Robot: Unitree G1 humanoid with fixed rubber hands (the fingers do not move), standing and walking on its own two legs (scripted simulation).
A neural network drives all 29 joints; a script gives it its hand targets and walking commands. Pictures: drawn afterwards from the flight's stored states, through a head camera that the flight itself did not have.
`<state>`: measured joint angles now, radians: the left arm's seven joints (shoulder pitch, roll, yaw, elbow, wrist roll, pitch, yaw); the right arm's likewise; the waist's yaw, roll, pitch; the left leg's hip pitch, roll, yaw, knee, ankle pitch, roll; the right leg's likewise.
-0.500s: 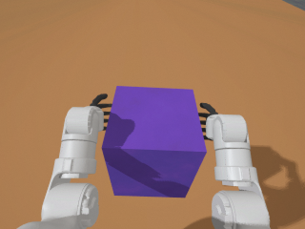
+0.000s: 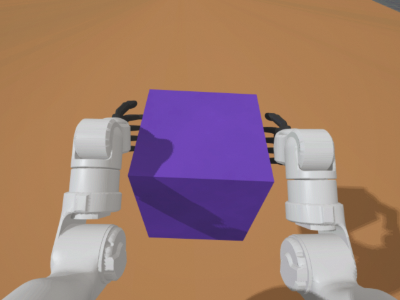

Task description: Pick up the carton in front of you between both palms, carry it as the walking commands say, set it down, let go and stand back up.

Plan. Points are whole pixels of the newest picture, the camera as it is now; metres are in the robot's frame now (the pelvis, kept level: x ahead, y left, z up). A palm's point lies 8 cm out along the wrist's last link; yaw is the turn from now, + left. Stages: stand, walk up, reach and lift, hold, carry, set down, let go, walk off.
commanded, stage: carry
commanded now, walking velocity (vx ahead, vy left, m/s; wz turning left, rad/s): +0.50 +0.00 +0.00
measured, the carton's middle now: (199, 170) +0.35 +0.01 +0.10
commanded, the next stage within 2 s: none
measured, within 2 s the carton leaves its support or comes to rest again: neither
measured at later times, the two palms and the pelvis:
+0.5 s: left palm (134, 86) +0.57 +0.18 +0.17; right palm (252, 99) +0.54 -0.11 +0.16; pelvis +0.17 +0.05 +0.01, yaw +1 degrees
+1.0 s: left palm (130, 4) +0.86 +0.24 +0.29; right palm (226, 8) +0.89 -0.06 +0.27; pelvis +0.48 +0.04 +0.09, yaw +2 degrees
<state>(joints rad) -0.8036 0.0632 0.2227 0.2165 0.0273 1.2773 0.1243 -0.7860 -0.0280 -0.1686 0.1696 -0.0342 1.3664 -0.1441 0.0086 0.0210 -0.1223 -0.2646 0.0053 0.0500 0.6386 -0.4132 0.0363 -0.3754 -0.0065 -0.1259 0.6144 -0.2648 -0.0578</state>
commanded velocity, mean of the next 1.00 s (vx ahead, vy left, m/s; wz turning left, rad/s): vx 0.50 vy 0.00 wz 0.00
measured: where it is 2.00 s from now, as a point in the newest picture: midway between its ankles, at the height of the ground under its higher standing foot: (189, 160)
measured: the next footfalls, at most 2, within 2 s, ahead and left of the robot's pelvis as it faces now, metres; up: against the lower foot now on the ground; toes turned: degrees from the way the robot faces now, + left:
left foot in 0.24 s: +0.10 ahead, +0.11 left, +0.00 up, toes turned +5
right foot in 0.66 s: +0.47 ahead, -0.02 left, +0.09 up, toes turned -5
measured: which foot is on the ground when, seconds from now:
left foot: down 0.00-0.00, up 0.02-0.22, down 0.24-0.66, up 0.68-1.00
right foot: down 0.00-0.32, up 0.34-0.64, down 0.66-1.00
